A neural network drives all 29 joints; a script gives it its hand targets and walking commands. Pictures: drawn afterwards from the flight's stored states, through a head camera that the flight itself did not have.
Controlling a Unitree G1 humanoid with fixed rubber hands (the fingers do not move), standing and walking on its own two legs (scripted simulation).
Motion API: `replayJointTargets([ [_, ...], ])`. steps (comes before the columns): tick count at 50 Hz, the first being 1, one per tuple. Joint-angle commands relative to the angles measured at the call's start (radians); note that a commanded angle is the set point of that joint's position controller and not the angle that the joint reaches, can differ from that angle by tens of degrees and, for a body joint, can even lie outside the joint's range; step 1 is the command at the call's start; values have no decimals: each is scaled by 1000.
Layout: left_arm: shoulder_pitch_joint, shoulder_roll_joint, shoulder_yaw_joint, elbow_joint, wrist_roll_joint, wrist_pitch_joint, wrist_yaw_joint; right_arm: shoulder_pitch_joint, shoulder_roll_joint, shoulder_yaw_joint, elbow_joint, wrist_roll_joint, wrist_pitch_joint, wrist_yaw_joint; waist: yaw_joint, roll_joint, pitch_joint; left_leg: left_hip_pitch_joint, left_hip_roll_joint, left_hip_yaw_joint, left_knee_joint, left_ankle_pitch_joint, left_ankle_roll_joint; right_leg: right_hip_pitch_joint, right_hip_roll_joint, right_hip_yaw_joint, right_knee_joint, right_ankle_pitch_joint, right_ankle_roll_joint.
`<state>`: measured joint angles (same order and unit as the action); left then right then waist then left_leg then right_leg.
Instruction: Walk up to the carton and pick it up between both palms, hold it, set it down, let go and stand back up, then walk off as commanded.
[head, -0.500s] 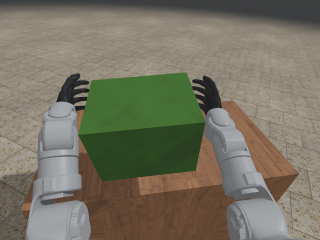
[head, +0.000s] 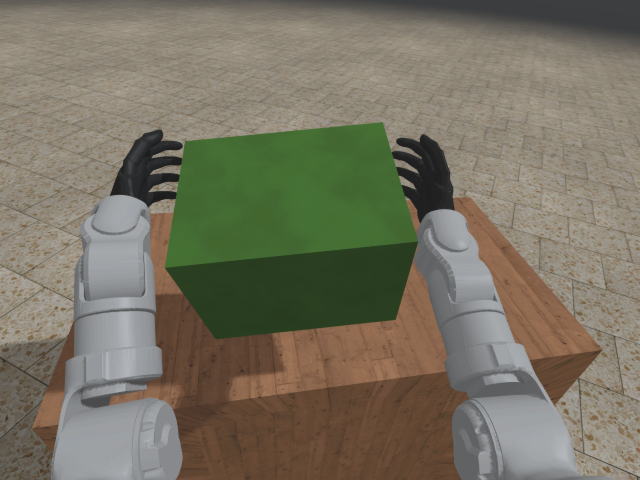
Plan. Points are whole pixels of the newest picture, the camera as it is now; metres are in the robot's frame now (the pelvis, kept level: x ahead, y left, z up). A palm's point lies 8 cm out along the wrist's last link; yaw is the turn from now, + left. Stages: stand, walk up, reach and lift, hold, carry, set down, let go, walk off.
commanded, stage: set down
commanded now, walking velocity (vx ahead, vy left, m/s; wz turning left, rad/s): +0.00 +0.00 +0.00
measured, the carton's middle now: (295, 235) +0.40 +0.00 +0.16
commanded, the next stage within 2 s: none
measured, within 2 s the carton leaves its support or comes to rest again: neither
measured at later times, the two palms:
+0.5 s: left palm (137, 229) +0.39 +0.19 +0.18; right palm (411, 240) +0.36 -0.15 +0.17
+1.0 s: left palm (158, 232) +0.42 +0.18 +0.15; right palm (410, 261) +0.37 -0.16 +0.13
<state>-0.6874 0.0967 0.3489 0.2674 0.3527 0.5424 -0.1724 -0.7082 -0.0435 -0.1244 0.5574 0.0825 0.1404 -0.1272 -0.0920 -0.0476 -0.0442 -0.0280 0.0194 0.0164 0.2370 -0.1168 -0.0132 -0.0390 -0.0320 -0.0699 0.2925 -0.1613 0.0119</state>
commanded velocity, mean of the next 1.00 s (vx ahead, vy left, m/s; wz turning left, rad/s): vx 0.00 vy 0.00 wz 0.00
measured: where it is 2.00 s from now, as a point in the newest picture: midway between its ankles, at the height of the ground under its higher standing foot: outside the picture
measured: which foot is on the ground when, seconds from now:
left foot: down 0.00-1.00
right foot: down 0.00-1.00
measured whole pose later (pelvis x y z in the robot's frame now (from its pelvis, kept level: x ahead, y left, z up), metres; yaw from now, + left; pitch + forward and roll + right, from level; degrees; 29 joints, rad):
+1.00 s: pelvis +0.02 +0.00 +0.00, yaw +0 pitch -5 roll +0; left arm -0.67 0.09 0.37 0.47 0.35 0.33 -0.17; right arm -0.51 0.05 -0.11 0.57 0.04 -0.06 -0.23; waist -0.09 -0.07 0.05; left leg -0.02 0.02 0.02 0.26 -0.16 -0.02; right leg -0.02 -0.03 -0.07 0.29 -0.18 0.01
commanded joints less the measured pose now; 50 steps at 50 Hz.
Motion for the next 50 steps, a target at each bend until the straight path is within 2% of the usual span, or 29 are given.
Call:
replayJointTargets([
  [1,-390,-432,-243,-27,-74,-80,-166,-486,461,297,-149,-65,-80,88,70,-8,-143,64,-71,106,-38,20,47,191,38,-33,-90,59,35],
  [3,-361,-423,-231,-52,-83,-98,-154,-486,474,360,-186,-48,-101,79,93,-24,-185,86,-75,107,-15,97,48,212,36,-30,-64,196,47],
  [8,-338,-416,-293,-134,-125,-141,-141,-439,493,442,-278,-10,-154,39,73,-34,-280,120,-79,95,48,277,16,317,38,-28,-12,534,69],
  [9,-355,-414,-312,-144,-141,-142,-142,-425,485,439,-261,-7,-156,34,40,-17,-262,134,-79,89,59,301,11,306,42,-35,-7,540,65],
  [10,-308,-422,-308,-137,-140,-139,-145,-382,499,456,-263,-3,-156,28,51,-37,-250,147,-78,93,62,316,5,319,44,-35,-9,565,65],
  [13,-313,-443,-345,-170,-150,-158,-134,-346,509,476,-293,13,-184,19,44,-12,-294,168,-78,90,86,390,-13,331,52,-37,2,635,60],
  [14,-317,-441,-354,-164,-165,-160,-133,-377,510,488,-347,9,-192,16,50,-14,-321,155,-75,88,88,374,-11,356,44,-34,6,639,63],
  [15,-346,-456,-365,-160,-162,-156,-132,-376,501,465,-310,0,-189,11,18,13,-282,154,-76,83,77,366,-13,321,46,-40,2,594,58],
  [16,-338,-444,-366,-165,-159,-163,-131,-363,508,487,-341,5,-197,12,44,-3,-283,155,-79,91,87,372,-14,324,48,-37,0,603,60],
  [21,-352,-448,-324,-47,-115,-153,-147,-342,483,386,-229,-54,-187,20,15,11,-168,120,-70,97,38,202,0,245,38,-40,-36,419,49],
  [22,-357,-431,-296,-3,-99,-153,-151,-334,462,355,-181,-70,-176,25,19,3,-116,90,-73,98,14,128,6,242,34,-37,-48,354,46],
  [25,-415,-417,-264,26,-94,-172,-159,-386,476,330,-194,-100,-188,37,35,-23,-124,58,-65,104,-18,32,31,221,31,-34,-64,220,49],
  [26,-438,-426,-267,41,-90,-182,-157,-386,482,316,-161,-110,-185,40,31,0,-100,57,-68,106,-26,18,28,207,26,-31,-69,204,47],
  [28,-443,-421,-237,103,-81,-183,-162,-396,485,286,-154,-138,-188,41,35,-14,-92,30,-69,110,-38,-38,37,190,23,-27,-73,151,45],
  [29,-452,-391,-202,131,-59,-198,-164,-391,502,289,-115,-149,-184,43,60,-15,-69,11,-72,123,-41,-48,45,198,15,-20,-74,155,51],
  [31,-489,-404,-189,150,-51,-206,-163,-400,511,281,-99,-145,-184,50,64,3,-75,-3,-73,124,-44,-62,50,189,16,-17,-71,130,49],
  [32,-476,-422,-202,141,-62,-213,-159,-408,518,274,-126,-153,-196,50,61,12,-105,-14,-71,121,-50,-70,46,202,12,-14,-64,144,50],
  [34,-484,-416,-195,143,-72,-235,-151,-421,545,301,-142,-147,-210,50,90,-2,-158,-19,-71,125,-31,-30,45,242,16,-4,-48,208,50],
  [35,-435,-412,-195,183,-72,-233,-155,-370,528,292,-132,-160,-208,45,71,-10,-122,-34,-74,124,-35,-16,42,250,14,-9,-47,248,55],
  [37,-426,-400,-181,176,-58,-250,-156,-330,547,300,-107,-162,-206,40,77,-19,-133,-34,-70,128,-32,23,40,269,13,-5,-36,328,64],
  [38,-448,-424,-205,161,-74,-253,-158,-353,534,291,-111,-161,-217,33,47,-8,-159,-10,-68,123,-33,44,33,254,15,-20,-39,343,71],
  [40,-436,-408,-189,166,-64,-263,-158,-340,555,323,-126,-154,-226,30,78,-21,-180,-12,-71,128,-17,71,34,278,17,-9,-30,401,71],
  [43,-429,-419,-208,158,-77,-272,-160,-324,561,336,-133,-151,-238,20,61,-12,-217,-4,-68,127,1,126,28,310,14,-12,-9,501,75],
  [44,-428,-424,-232,156,-87,-274,-158,-329,556,328,-147,-151,-245,17,53,-6,-226,0,-64,126,4,138,23,302,18,-13,-10,509,74],
  [46,-403,-388,-164,196,-52,-274,-169,-279,567,352,-130,-154,-234,10,79,-33,-163,-31,-74,136,-2,112,35,315,6,-2,-18,520,86],
  [47,-414,-392,-186,194,-64,-276,-168,-295,569,349,-146,-154,-240,7,69,-28,-179,-37,-71,131,-4,103,36,319,10,2,-15,512,84],
  [48,-406,-368,-142,234,-54,-276,-177,-298,576,360,-160,-162,-244,7,94,-46,-173,-61,-74,139,-4,89,47,332,0,10,-12,519,87],
  [49,-423,-388,-184,222,-68,-285,-172,-295,565,338,-152,-166,-248,-1,61,-18,-183,-47,-70,133,-11,82,33,329,5,-2,-13,503,80],
  [50,-434,-383,-186,214,-69,-293,-171,-298,567,338,-135,-172,-251,-2,62,-11,-193,-35,-69,128,-3,92,32,316,5,0,-12,508,81],
])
